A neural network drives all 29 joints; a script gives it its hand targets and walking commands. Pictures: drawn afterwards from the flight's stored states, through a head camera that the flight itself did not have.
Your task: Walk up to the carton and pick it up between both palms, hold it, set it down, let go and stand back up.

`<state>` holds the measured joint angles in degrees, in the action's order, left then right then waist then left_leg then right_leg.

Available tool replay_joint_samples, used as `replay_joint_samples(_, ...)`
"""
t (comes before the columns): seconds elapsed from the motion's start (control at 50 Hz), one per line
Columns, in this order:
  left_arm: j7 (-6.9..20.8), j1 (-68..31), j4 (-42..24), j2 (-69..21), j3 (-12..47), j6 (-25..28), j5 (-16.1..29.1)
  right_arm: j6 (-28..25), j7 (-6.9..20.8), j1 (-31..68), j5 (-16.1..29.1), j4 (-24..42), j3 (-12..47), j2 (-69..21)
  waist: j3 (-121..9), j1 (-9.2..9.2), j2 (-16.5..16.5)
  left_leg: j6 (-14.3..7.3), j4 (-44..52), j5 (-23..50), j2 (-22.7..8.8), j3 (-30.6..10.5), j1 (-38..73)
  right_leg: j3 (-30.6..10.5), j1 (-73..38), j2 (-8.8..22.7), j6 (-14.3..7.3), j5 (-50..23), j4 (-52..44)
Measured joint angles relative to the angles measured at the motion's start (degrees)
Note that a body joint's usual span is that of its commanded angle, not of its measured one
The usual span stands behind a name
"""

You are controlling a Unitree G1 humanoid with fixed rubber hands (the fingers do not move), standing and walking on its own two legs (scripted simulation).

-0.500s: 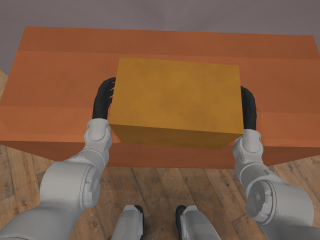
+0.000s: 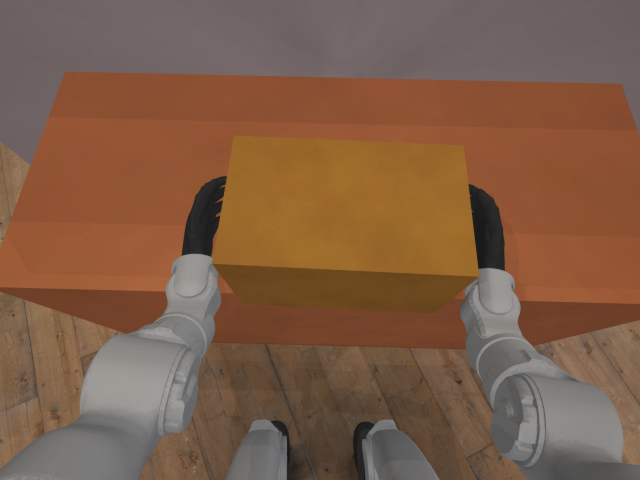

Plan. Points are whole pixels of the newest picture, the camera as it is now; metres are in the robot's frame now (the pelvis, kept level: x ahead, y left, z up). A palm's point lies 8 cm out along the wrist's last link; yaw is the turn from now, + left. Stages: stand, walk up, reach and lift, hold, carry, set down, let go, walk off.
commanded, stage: reach and lift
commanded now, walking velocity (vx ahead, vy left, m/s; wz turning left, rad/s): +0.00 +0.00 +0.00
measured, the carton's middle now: (342, 231) +0.42 -0.03 -0.04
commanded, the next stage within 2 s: none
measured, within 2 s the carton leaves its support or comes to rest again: leaves its support in 0.22 s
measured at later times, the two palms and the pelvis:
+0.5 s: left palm (174, 258) +0.38 +0.17 +0.01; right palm (494, 264) +0.35 -0.19 +0.01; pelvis +0.00 +0.01 +0.01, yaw +3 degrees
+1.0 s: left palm (133, 179) +0.40 +0.16 +0.14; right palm (572, 168) +0.38 -0.20 +0.16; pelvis -0.01 -0.01 +0.06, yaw +1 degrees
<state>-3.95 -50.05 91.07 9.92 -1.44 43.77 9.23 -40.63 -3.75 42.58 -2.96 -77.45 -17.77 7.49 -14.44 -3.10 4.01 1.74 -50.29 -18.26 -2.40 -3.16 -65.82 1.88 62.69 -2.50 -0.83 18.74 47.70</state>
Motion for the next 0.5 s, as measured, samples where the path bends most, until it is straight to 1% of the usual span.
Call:
replay_joint_samples(0.04, 0.0, 0.3, 0.3, 0.0, 1.3, -0.6, 1.3, 1.1, -0.1, -0.2, 0.1, 0.3, 0.7, 0.0, -0.6, -0.17, 0.2, 0.0, -0.2, -0.1, 0.2, -0.1, 0.0, 0.1, 0.1, 0.1, 0.0, 0.3, 0.4)
replay_joint_samples(0.1, -0.3, 1.8, -0.5, -0.2, 2.9, -1.7, 2.7, 3.2, -0.3, -1.8, 1.9, 2.1, 3.2, -0.1, -1.7, 0.0, 0.4, 0.1, -0.3, -0.4, 0.2, 0.0, 0.2, 0.0, -0.1, 0.2, -0.1, 0.7, 0.7)
replay_joint_samples(0.18, -0.3, 3.7, -1.0, -0.1, 6.2, -3.2, 5.5, 6.7, -0.9, -4.1, 5.0, 5.3, 7.5, -0.3, -2.1, -0.14, 0.7, 0.1, -0.9, -1.0, 0.5, 0.0, 1.7, 0.0, -1.4, 0.5, 0.0, 1.5, 1.7)
replay_joint_samples(0.22, -0.5, 5.2, -2.2, 0.0, 8.1, -4.4, 7.0, 9.0, -1.1, -5.8, 6.5, 7.7, 9.5, -0.5, -2.5, -0.18, 1.0, 0.0, -1.2, -1.4, 0.6, 0.0, 2.3, 0.0, -2.1, 0.6, 0.1, 2.0, 2.1)
replay_joint_samples(0.28, -1.0, 8.9, -6.2, 0.4, 11.6, -6.7, 9.5, 12.1, -1.7, -9.1, 9.0, 12.1, 12.6, -0.6, -3.1, -0.23, 1.7, -0.1, -1.7, -1.9, 0.9, -0.4, 3.5, 0.4, -3.5, 0.8, 0.3, 2.6, 2.5)
replay_joint_samples(0.34, -1.8, 12.5, -10.6, 0.7, 15.2, -8.8, 12.3, 15.0, -1.9, -12.5, 10.5, 16.9, 14.2, -0.6, -3.0, -0.37, 2.6, 0.0, -2.0, -2.2, 1.1, -1.2, 5.0, 1.1, -5.6, 1.0, 0.3, 3.0, 2.2)
replay_joint_samples(0.38, -2.3, 13.9, -12.7, 1.1, 17.5, -10.3, 14.1, 17.4, -2.0, -14.3, 10.9, 20.1, 14.6, -0.7, -2.9, -0.6, 3.1, -0.1, -2.2, -2.2, 1.4, -1.7, 5.9, 1.6, -6.9, 1.2, 0.4, 3.1, 2.0)
replay_joint_samples(0.44, -3.1, 15.6, -17.5, 2.0, 20.7, -13.0, 16.8, 21.7, -2.2, -17.2, 12.2, 27.0, 14.6, -0.6, -2.5, -0.86, 3.3, -0.1, -2.0, -2.1, 1.6, -2.1, 7.7, 2.0, -8.9, 1.4, 0.5, 2.9, 1.5)
replay_joint_samples(0.5, -3.9, 16.7, -23.3, 3.0, 21.8, -16.6, 17.9, 25.9, -2.3, -19.1, 13.2, 33.2, 13.7, -0.6, -2.2, -1.31, 3.3, -0.3, -1.2, -1.7, 1.8, -2.1, 9.9, 2.1, -11.3, 1.6, 0.6, 2.6, 0.6)
